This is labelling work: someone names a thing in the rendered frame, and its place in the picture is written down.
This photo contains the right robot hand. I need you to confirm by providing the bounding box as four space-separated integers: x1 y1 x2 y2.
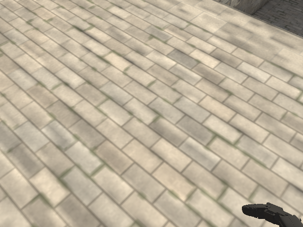
241 202 303 227

